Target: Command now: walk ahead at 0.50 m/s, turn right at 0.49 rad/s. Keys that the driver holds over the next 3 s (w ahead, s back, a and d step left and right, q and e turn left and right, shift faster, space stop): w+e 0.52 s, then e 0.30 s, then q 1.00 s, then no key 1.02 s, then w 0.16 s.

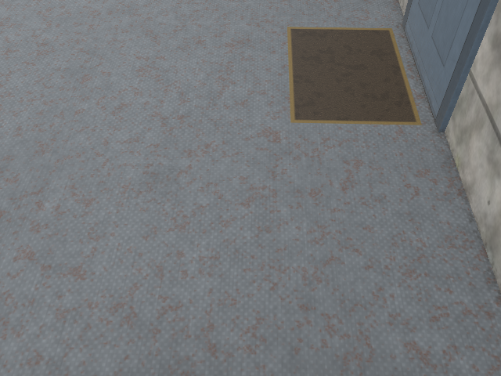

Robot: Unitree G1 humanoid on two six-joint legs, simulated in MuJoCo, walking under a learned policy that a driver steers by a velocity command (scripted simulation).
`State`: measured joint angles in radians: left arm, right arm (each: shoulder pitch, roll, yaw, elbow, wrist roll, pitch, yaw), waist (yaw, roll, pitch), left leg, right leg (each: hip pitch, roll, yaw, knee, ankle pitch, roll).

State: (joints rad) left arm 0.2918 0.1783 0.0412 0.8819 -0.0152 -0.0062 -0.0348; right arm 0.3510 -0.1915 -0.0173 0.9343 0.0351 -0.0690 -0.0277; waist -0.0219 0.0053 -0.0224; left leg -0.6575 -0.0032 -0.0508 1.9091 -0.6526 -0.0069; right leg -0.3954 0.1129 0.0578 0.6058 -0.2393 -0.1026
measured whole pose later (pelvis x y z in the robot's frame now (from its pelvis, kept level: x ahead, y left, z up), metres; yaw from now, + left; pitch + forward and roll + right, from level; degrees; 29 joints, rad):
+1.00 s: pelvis +0.49 -0.03 -0.27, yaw -27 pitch +1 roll +4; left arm -0.10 0.17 0.03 0.66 -0.03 -0.05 -0.10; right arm 0.59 -0.14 -0.03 0.93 0.03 -0.03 -0.05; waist -0.16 -0.09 -0.01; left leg -0.05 -0.03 0.14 1.02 -0.87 0.01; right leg -0.48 -0.03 0.08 0.33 0.52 -0.04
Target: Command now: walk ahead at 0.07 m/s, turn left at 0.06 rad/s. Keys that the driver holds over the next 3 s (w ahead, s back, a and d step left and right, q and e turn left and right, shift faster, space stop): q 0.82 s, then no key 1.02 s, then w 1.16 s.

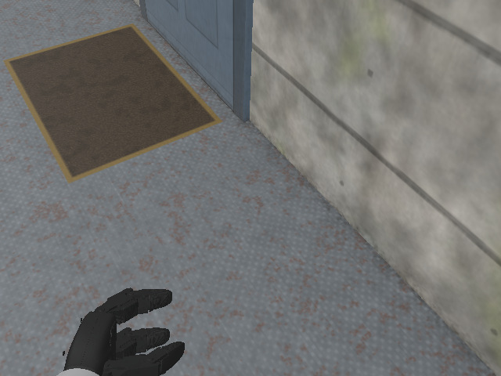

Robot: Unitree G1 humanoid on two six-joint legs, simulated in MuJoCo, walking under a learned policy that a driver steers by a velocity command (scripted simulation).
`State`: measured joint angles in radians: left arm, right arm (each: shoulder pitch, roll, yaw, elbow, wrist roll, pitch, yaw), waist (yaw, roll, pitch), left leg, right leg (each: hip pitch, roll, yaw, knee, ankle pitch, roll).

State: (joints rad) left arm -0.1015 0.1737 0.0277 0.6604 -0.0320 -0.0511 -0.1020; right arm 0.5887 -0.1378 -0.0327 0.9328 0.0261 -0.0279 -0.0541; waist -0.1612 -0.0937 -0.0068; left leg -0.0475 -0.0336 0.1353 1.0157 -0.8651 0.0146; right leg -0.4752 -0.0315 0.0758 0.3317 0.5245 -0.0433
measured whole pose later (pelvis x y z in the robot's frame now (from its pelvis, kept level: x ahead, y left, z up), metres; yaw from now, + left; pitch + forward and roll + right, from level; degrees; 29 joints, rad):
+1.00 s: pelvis +0.15 +0.07 -0.06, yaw +28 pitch +2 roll -3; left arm 0.02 0.24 0.06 0.68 0.01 0.03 0.03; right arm 0.24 -0.24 -0.03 0.60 0.00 0.06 -0.06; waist -0.03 -0.03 0.01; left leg -0.31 -0.13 -0.21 0.59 -0.29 0.08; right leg -0.56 0.01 0.10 0.86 -0.18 0.09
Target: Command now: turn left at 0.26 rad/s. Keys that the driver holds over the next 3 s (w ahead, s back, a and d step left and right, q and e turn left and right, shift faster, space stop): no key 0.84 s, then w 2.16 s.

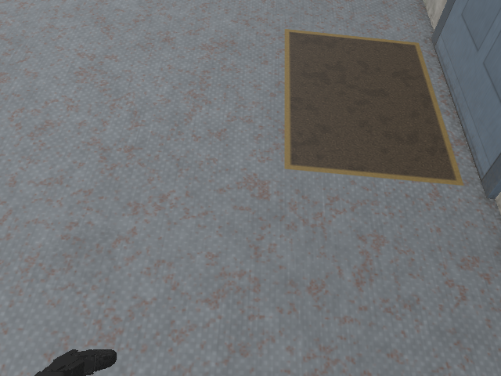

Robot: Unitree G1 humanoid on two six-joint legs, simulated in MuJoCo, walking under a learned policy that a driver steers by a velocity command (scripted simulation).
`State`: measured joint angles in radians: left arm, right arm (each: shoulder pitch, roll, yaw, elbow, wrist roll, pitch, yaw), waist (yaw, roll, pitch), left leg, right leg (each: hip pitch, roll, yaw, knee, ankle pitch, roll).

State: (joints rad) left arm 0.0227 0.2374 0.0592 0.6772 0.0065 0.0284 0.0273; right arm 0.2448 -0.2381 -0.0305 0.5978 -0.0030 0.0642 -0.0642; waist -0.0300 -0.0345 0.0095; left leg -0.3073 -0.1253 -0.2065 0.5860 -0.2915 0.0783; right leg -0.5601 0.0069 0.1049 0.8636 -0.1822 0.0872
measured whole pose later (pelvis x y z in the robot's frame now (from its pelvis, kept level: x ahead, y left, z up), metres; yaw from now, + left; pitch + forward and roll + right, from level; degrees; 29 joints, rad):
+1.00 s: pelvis +0.06 -0.07 -0.01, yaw +1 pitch +0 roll -1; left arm 0.20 0.20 0.04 0.77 -0.01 -0.01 0.00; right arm 0.32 -0.20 -0.07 0.68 0.02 0.00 -0.03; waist 0.00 0.01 -0.01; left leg -0.20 -0.03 -0.15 0.63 -0.43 0.01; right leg -0.24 0.07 0.03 0.58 -0.34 -0.06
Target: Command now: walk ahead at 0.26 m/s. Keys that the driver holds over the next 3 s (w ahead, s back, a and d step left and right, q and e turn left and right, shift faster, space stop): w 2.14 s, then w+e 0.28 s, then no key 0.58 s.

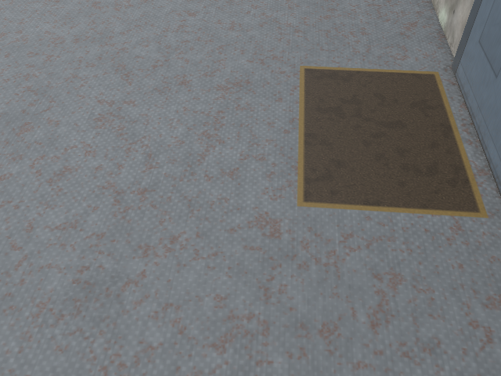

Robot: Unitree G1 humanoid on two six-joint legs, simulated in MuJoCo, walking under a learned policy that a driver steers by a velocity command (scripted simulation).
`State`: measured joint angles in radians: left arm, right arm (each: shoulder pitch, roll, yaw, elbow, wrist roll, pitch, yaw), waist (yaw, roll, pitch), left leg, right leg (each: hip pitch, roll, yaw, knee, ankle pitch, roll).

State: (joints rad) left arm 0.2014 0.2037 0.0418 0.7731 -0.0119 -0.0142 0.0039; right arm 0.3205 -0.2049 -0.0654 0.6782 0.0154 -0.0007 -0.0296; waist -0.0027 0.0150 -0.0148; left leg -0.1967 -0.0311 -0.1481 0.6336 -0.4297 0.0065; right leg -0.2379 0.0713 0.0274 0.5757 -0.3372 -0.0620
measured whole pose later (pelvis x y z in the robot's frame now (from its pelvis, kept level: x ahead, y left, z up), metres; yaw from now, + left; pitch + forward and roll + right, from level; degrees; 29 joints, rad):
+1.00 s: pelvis +0.43 -0.02 +0.01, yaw +0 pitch +2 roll -2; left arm 0.38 0.26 0.03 0.88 -0.02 -0.08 -0.01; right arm 0.08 -0.25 -0.03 0.68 0.01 -0.08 0.02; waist 0.09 0.05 0.02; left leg -0.64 0.09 -0.04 0.58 0.09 0.00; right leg 0.01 0.08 -0.01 0.23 -0.27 -0.06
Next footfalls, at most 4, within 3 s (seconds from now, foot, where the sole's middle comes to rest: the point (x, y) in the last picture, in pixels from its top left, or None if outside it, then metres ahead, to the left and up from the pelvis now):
0.56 right None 0.37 -0.10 -0.77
1.10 left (219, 330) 0.67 0.12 -0.77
1.64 right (300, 253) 0.94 -0.13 -0.77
2.20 left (231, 185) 1.24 0.10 -0.77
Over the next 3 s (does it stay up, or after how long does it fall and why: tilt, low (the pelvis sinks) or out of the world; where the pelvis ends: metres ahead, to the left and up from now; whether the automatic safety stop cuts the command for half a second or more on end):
stays up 1.34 -0.05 0.00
